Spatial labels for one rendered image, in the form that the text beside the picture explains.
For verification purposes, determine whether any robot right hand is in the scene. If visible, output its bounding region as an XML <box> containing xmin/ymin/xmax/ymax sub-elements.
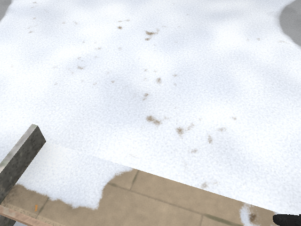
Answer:
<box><xmin>273</xmin><ymin>214</ymin><xmax>301</xmax><ymax>226</ymax></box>

